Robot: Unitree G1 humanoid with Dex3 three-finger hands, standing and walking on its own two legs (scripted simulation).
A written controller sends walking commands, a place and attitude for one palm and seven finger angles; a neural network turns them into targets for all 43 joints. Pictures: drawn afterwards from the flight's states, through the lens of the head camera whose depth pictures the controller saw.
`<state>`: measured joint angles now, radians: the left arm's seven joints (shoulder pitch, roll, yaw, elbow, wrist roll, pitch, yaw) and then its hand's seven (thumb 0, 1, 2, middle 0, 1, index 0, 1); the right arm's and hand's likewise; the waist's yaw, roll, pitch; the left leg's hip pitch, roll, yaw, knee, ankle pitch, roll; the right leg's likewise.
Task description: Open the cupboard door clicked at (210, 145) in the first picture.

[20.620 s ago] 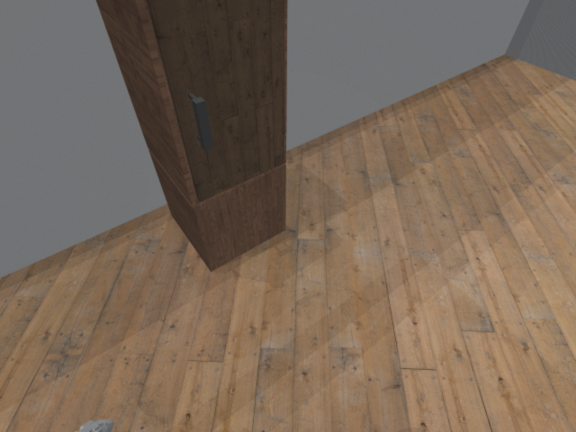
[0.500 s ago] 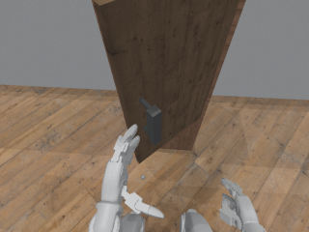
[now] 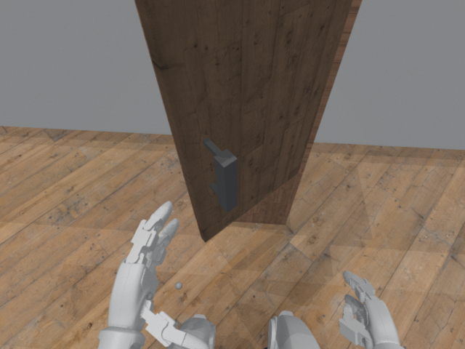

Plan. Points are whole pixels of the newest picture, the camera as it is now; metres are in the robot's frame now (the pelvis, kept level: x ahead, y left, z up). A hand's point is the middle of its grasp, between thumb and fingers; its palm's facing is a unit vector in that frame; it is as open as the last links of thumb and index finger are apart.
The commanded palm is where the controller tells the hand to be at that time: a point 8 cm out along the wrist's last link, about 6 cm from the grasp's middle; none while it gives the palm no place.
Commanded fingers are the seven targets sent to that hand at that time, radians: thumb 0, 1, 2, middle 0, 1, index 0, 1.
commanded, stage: draw the hand back to the body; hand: left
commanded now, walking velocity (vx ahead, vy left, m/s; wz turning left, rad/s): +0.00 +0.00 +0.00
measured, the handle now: (219, 176) +0.39 +0.05 +0.06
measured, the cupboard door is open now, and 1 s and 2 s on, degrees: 43 43 43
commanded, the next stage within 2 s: step back with the hand held close in 1.56 s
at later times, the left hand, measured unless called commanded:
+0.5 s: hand (109, 272) +0.20 +0.15 +0.15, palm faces -0.03 -1.00 -0.08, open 16.2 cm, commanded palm +0.17 +0.22 +0.16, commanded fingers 0.00 -0.25 0.41 -0.16 -0.30 -0.16 -0.30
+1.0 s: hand out of the picture +0.23 +0.25 +0.23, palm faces +0.33 -0.86 -0.39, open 11.3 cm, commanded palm +0.18 +0.30 +0.25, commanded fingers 0.00 0.62 0.78 -0.19 -0.30 -0.19 -0.30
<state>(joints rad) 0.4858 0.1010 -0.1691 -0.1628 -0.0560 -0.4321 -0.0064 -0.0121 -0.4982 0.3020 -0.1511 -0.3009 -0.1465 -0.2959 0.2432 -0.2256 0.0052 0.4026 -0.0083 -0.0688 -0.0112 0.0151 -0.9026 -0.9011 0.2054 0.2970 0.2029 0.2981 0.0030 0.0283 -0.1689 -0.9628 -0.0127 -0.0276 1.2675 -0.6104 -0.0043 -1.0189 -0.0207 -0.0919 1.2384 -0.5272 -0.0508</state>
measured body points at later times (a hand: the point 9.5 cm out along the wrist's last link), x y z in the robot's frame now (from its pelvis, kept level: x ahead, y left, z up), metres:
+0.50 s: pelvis +0.01 +0.01 +0.05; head +0.04 +0.01 +0.50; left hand +0.20 +0.21 +0.15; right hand +0.19 -0.22 -0.01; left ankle +0.00 +0.12 -0.63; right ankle +0.04 -0.09 -0.63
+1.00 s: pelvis +0.04 +0.03 +0.10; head +0.02 +0.00 +0.55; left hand +0.20 +0.29 +0.25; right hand +0.22 -0.19 +0.03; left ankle +0.00 +0.12 -0.63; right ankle +0.04 -0.09 -0.63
